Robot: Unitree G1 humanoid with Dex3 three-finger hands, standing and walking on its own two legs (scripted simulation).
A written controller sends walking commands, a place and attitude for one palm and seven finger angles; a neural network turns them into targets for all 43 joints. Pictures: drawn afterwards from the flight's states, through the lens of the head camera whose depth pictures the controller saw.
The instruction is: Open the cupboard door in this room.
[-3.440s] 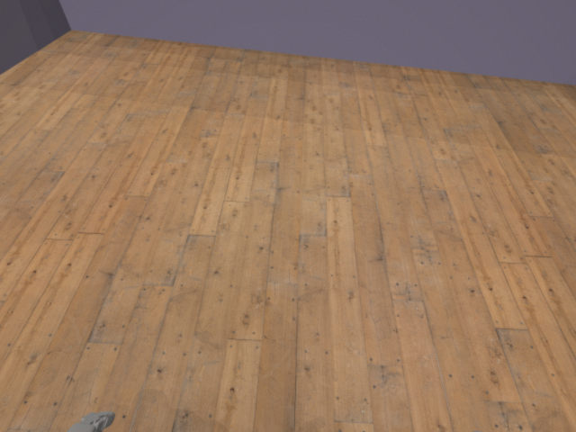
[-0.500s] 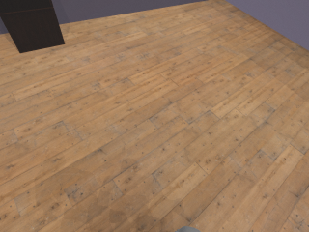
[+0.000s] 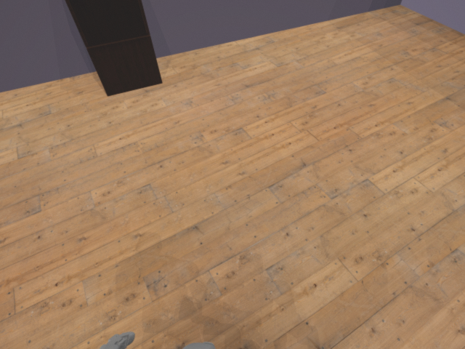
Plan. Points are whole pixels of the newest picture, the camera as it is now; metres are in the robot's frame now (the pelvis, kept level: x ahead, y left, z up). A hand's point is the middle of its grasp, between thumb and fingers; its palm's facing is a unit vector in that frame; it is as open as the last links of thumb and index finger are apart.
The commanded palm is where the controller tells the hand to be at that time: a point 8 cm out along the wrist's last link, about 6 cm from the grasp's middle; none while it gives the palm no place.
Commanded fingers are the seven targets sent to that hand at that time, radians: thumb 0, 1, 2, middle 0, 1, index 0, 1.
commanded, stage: turn or walk to find it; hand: left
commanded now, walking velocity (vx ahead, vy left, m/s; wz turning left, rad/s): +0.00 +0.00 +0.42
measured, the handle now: out of the picture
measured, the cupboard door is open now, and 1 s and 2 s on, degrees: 0 0 0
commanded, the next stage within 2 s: stand and wait in 0.78 s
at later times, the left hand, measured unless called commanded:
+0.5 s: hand out of the picture -0.03 +0.27 -0.18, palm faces +0.26 -0.93 -0.24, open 7.4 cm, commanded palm none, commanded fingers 0.00 0.90 0.90 -0.20 -0.30 -0.20 -0.30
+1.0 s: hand out of the picture -0.03 +0.21 -0.14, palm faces +0.40 -0.87 -0.27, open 7.3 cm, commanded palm none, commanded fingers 0.00 0.90 0.90 -0.20 -0.30 -0.20 -0.30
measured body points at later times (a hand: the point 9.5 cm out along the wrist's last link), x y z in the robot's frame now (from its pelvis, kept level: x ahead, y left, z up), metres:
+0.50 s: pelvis -0.01 +0.05 +0.00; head +0.01 +0.09 +0.45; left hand -0.04 +0.32 -0.16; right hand +0.14 -0.17 -0.12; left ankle -0.03 +0.14 -0.74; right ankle -0.01 -0.10 -0.66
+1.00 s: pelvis -0.02 +0.01 +0.01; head +0.01 -0.02 +0.45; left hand -0.05 +0.25 -0.12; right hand +0.11 -0.22 -0.16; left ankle -0.10 +0.14 -0.66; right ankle +0.01 -0.08 -0.74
